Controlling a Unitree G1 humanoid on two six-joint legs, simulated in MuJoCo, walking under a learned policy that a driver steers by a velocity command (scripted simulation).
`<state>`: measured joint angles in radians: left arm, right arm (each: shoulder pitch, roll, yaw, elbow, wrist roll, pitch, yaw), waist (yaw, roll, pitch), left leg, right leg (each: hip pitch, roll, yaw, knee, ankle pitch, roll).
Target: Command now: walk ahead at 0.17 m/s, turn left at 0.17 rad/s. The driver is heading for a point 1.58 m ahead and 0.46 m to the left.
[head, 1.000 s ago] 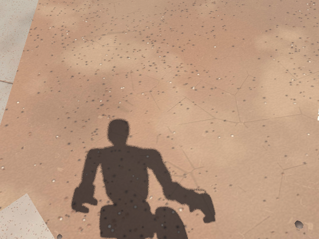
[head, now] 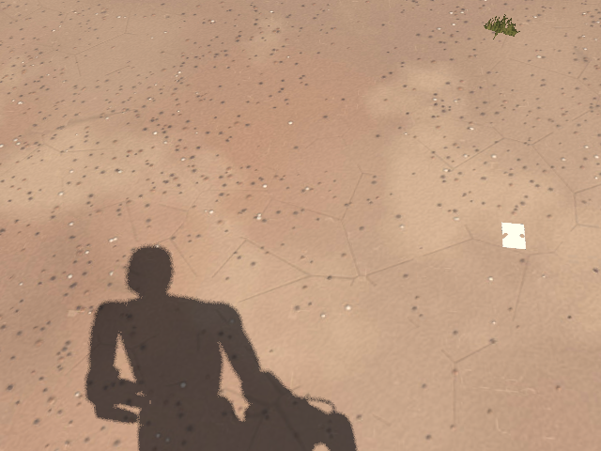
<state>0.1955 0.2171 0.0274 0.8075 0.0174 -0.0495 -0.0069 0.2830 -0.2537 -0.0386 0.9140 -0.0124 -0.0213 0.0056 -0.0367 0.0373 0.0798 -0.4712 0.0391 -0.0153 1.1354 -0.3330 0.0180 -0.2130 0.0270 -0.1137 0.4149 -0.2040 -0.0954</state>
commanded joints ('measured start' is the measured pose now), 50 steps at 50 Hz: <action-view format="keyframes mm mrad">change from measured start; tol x16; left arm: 1 38 133 27 -33 -3 -22 18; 39 90 108 30 -88 -12 59 56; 42 38 293 73 -120 23 55 59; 50 25 122 18 -99 4 28 40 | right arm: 1 154 -62 -24 24 -3 24 4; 12 -57 -14 -12 -90 -25 47 26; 20 114 -249 -92 -116 8 34 -17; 25 -103 -108 -52 -162 6 59 -29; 50 -76 -69 -47 -154 -3 85 10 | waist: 1 -15 -117 -107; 17 20 -111 -97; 20 -40 271 -296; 23 20 -33 -67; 38 34 106 -139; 42 46 -280 -89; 50 33 -175 -115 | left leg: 1 9 -19 -13 -4 91 -3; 17 108 -66 121 -526 9 96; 18 234 -54 76 -654 172 129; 20 522 338 -532 -758 892 428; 24 241 170 -268 -839 446 276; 38 201 86 -421 -778 282 176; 40 90 -2 -380 -679 130 76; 42 -109 -190 -72 -253 -235 -4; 46 -42 -149 -105 13 -84 -25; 50 19 -143 -119 -217 -89 -58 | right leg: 1 97 -265 57 -136 870 -36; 13 214 -310 -47 -22 806 -82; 18 136 -282 -87 344 796 -16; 19 -51 -185 -119 632 408 48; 20 -308 59 -23 893 -428 103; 21 -322 -24 133 926 -448 108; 39 19 26 126 34 -106 95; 41 166 -346 507 -218 -176 -12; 44 -39 -339 426 -180 98 -110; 50 129 -230 257 -86 421 -98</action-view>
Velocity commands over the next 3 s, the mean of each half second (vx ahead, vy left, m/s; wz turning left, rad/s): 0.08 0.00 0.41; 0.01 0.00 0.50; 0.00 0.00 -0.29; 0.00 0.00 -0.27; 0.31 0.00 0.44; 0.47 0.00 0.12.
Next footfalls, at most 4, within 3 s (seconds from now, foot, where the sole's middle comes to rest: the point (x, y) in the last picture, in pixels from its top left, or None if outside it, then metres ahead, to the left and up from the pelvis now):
0.36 left None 0.16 0.09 -0.78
0.80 right None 0.20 -0.11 -0.78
1.16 left None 0.06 0.06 -0.78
1.50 right None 0.15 -0.15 -0.78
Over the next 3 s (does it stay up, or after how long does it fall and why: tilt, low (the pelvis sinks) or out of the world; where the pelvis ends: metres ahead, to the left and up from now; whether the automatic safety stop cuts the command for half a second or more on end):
stays up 0.42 0.09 0.00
